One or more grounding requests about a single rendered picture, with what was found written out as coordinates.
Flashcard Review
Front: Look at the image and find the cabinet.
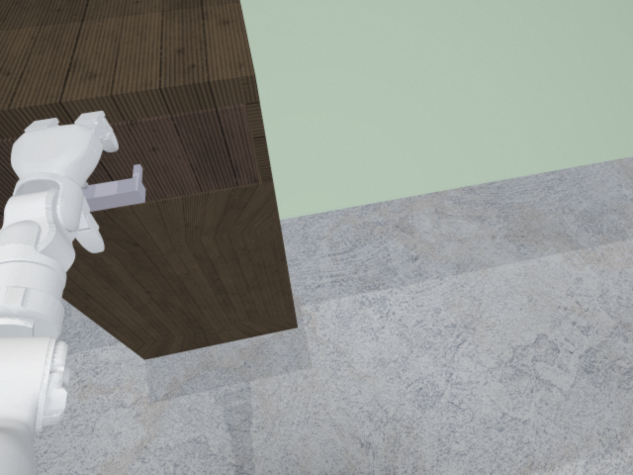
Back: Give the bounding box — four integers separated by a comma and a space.
0, 0, 298, 360

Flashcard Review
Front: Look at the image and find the left robot upper arm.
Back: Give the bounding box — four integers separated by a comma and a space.
0, 336, 70, 475

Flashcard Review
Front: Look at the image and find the handle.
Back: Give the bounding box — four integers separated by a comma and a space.
81, 164, 145, 212

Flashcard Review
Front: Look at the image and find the drawer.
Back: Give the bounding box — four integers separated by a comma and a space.
0, 104, 259, 227

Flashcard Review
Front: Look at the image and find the robot left hand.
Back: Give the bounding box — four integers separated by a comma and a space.
11, 111, 119, 253

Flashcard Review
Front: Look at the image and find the left robot forearm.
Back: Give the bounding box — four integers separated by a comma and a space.
0, 172, 84, 341

